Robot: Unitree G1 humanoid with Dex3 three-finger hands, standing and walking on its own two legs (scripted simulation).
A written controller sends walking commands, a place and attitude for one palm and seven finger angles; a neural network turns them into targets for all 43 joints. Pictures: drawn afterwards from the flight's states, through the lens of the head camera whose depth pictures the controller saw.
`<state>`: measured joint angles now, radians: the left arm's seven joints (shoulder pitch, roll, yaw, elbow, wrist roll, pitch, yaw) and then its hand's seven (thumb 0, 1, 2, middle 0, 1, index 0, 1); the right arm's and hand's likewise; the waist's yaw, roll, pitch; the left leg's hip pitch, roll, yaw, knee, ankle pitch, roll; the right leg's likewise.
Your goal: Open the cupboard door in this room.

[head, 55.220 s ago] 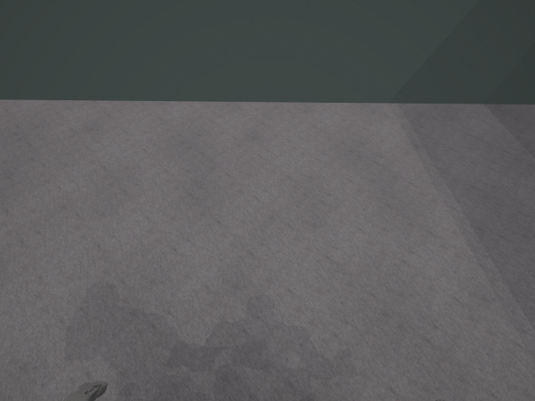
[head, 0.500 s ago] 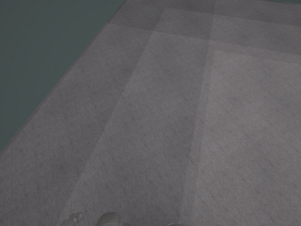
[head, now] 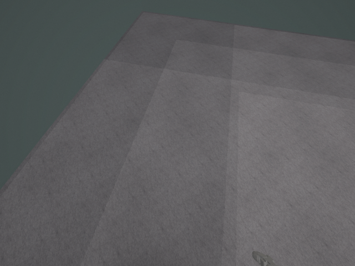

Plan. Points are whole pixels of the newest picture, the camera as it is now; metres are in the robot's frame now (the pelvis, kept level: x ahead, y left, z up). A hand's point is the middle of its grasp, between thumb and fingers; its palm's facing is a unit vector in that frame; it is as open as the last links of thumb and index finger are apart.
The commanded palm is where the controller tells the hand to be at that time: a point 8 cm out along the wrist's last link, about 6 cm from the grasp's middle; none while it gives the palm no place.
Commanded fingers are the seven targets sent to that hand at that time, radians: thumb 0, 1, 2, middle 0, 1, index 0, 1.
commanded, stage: walk to a spot facing it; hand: left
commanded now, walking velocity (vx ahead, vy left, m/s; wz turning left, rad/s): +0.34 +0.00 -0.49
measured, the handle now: out of the picture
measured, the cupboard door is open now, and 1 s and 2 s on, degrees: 45 45 45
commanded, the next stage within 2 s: turn to face it in 0.22 s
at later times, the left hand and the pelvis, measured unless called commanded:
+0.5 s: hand (161, 181) +0.38 +0.08 -0.15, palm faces -0.21 -0.95 -0.23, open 7.4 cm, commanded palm none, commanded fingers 0.00 0.90 0.90 -0.20 -0.30 -0.20 -0.30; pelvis +0.21 -0.07 +0.00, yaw -9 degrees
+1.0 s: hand (140, 185) +0.36 +0.15 -0.16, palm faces +0.14 -0.96 -0.23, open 7.4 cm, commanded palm none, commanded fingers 0.00 0.90 0.90 -0.20 -0.30 -0.20 -0.30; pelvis +0.30 -0.06 +0.01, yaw +6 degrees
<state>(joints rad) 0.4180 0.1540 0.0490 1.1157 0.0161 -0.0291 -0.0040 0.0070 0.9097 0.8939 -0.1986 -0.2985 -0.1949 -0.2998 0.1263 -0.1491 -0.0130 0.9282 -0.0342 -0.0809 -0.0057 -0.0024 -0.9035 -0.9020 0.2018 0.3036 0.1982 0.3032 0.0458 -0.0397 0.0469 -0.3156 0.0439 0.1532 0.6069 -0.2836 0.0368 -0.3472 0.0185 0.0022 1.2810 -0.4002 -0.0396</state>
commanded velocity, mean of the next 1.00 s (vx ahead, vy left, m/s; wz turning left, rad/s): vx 0.07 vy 0.00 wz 0.26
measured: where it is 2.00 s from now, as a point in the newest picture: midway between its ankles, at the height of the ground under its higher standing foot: (206, 253)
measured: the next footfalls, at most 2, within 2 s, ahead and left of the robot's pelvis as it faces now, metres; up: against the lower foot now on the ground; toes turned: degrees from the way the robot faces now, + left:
right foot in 0.36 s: +0.28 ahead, -0.17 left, +0.00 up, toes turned -17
left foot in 0.78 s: +0.37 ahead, +0.05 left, +0.00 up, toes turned +9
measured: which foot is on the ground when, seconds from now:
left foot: down 0.00-0.34, up 0.36-0.76, down 0.78-1.00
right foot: up 0.00-0.34, down 0.36-0.78, up 0.80-1.00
